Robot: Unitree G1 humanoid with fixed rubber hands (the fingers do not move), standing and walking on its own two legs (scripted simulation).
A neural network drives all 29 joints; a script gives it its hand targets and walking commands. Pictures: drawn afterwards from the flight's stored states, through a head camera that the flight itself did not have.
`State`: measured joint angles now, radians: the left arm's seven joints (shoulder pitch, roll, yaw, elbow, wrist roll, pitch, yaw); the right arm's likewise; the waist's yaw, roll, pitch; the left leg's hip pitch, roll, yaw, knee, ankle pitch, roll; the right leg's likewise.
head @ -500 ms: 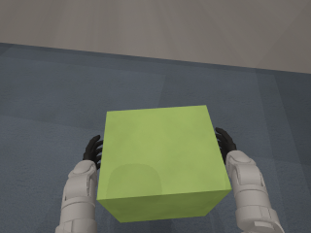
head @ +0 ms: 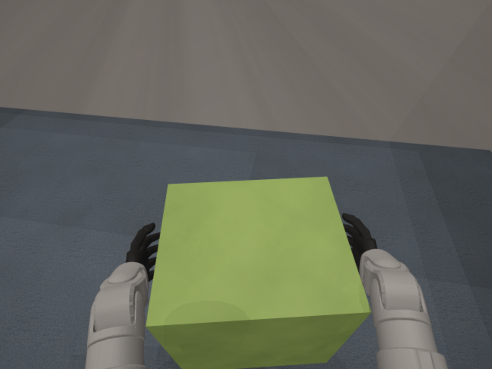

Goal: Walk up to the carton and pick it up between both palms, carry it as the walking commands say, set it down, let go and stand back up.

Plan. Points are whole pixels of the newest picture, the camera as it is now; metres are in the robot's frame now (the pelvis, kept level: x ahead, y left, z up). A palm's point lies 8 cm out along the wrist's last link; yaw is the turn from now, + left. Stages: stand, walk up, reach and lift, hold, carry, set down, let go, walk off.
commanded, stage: reach and lift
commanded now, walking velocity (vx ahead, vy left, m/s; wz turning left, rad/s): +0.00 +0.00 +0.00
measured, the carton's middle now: (252, 279) +0.29 +0.01 -0.03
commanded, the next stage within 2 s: hold in 1.00 s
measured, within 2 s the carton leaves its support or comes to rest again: neither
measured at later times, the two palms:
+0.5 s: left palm (142, 265) +0.28 +0.19 +0.04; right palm (368, 260) +0.28 -0.18 +0.04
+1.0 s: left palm (142, 272) +0.26 +0.19 +0.04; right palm (370, 266) +0.27 -0.18 +0.04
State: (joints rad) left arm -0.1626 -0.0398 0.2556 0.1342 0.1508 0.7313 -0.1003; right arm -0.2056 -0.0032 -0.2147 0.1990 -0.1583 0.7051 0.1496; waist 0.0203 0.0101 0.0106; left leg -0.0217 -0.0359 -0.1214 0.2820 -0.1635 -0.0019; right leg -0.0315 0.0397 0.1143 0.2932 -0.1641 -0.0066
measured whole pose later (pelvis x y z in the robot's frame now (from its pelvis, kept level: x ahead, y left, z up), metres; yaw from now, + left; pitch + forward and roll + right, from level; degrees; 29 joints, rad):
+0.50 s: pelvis +0.01 +0.01 +0.00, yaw +0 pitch -6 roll +0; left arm -0.15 -0.03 0.23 0.12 0.15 0.74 -0.11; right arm -0.16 0.01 -0.22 0.14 -0.15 0.73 0.13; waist 0.00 0.00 0.02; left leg -0.01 -0.04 -0.12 0.28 -0.17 0.01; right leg -0.01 0.03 0.11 0.27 -0.16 0.00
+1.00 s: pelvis +0.00 +0.00 +0.00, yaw +0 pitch -6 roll +0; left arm -0.11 -0.03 0.21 0.09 0.14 0.74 -0.11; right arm -0.12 0.01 -0.20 0.09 -0.14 0.74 0.13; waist 0.00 0.00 0.03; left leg -0.01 -0.04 -0.12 0.28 -0.17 0.00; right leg -0.01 0.04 0.10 0.28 -0.17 -0.01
